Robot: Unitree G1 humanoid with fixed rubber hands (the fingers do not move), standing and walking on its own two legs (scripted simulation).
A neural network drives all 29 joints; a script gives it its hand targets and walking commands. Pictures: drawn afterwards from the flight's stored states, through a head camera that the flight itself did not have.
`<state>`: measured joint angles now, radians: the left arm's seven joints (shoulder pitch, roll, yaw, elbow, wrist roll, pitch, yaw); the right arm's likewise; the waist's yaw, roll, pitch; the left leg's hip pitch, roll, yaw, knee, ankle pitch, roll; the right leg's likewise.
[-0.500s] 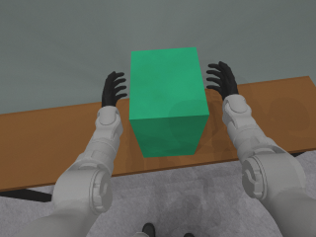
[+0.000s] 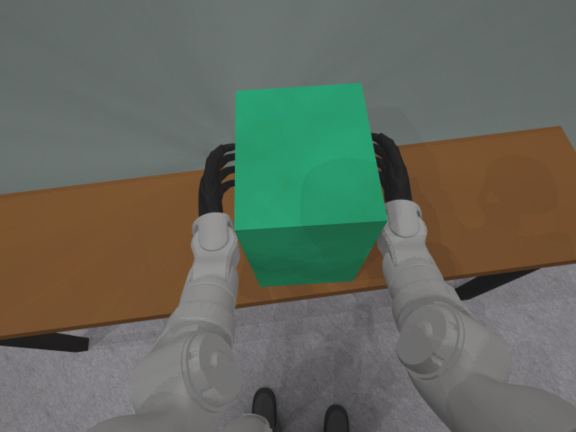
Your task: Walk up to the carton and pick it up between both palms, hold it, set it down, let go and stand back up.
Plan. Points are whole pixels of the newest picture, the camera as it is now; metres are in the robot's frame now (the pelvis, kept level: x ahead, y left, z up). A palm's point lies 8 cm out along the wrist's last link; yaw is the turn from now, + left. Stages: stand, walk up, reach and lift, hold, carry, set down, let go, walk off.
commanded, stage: reach and lift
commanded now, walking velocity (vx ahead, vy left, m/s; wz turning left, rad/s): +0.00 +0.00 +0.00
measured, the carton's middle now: (303, 200) +0.44 +0.03 -0.05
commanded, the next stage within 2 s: none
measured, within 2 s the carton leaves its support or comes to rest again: neither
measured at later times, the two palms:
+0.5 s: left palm (213, 205) +0.40 +0.16 +0.00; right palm (394, 192) +0.43 -0.10 +0.00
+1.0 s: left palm (211, 205) +0.40 +0.16 +0.00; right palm (391, 189) +0.44 -0.10 +0.00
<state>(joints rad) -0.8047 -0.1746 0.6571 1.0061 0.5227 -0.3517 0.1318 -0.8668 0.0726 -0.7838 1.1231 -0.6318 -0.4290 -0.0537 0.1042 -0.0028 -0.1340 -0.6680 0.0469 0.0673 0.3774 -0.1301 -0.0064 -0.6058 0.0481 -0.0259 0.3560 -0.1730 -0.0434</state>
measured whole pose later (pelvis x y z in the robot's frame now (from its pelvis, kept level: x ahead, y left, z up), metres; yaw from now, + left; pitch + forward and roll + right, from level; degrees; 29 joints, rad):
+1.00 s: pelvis -0.01 +0.00 -0.01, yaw +2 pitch +26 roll +0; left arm -0.83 -0.17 0.70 1.03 0.56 -0.35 0.13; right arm -0.88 0.09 -0.81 1.09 -0.65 -0.39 -0.03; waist 0.09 -0.01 -0.17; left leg -0.73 0.04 0.08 0.42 -0.14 0.00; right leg -0.68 0.03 -0.06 0.45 -0.22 -0.05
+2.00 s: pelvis -0.01 +0.00 -0.01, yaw +1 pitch +27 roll -1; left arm -0.82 -0.10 0.53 1.20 0.31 -0.44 0.18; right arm -0.86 0.01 -0.61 1.27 -0.48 -0.49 -0.12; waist 0.09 0.00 -0.24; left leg -0.78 0.06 0.10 0.47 -0.15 0.01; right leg -0.72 0.03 -0.07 0.46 -0.22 -0.04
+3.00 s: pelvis -0.04 +0.01 +0.01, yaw +1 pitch -1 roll +0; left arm -0.92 -0.12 0.62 0.90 0.43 0.27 0.09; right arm -0.99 0.01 -0.46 1.16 -0.21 0.09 -0.13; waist 0.05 -0.04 -0.09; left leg -0.18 0.03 0.10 0.27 -0.08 0.01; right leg -0.11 0.03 -0.01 0.26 -0.14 -0.03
